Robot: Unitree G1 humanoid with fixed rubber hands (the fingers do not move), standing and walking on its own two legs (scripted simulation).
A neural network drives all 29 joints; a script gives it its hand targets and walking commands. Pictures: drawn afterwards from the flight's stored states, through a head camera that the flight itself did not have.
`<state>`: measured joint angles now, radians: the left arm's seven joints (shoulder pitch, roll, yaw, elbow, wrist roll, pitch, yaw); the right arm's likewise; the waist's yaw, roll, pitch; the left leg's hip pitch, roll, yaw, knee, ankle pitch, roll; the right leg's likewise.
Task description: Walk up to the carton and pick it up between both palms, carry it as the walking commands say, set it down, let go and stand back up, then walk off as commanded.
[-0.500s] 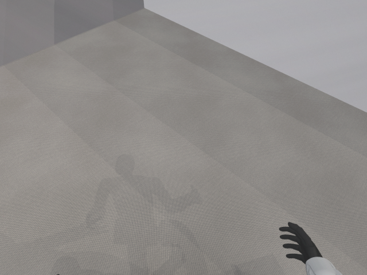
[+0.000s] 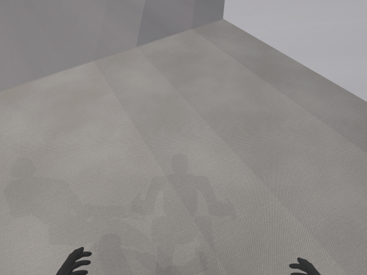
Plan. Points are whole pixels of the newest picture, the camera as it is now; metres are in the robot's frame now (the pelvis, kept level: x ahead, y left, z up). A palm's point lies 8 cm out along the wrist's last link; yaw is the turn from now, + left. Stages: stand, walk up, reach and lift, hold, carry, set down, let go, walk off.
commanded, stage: stand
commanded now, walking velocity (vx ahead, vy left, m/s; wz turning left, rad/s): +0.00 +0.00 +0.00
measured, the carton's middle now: out of the picture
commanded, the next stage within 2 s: none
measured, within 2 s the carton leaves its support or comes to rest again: neither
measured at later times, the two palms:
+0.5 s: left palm out of the picture +0.04 +0.28 -0.12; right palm out of the picture +0.13 -0.22 -0.10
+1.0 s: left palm out of the picture +0.01 +0.27 -0.13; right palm out of the picture +0.04 -0.22 -0.13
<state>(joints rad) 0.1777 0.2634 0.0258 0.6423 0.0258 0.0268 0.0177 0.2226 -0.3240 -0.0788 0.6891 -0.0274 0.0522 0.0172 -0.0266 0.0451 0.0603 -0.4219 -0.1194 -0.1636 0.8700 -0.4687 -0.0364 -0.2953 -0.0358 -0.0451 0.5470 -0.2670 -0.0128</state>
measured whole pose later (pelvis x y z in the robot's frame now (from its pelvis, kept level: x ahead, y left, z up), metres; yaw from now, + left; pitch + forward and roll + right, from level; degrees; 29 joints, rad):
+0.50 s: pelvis +0.00 +0.02 +0.01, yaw +3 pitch -1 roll +0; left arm 0.28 0.25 0.03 0.83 0.02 0.02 -0.01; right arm 0.19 -0.23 0.00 0.84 -0.01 0.01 0.00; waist 0.03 -0.02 0.02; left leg -0.13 -0.02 -0.02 0.42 -0.28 0.02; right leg -0.18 -0.07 -0.10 0.42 -0.22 0.03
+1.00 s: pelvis +0.01 +0.02 +0.01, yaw +3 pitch -1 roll +0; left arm 0.27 0.21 0.01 1.05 0.01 0.01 0.02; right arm 0.27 -0.22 0.00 1.06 -0.01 0.00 -0.04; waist 0.01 0.00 0.03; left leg -0.09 -0.02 -0.02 0.39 -0.27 0.02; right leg -0.16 -0.07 -0.10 0.41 -0.22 0.03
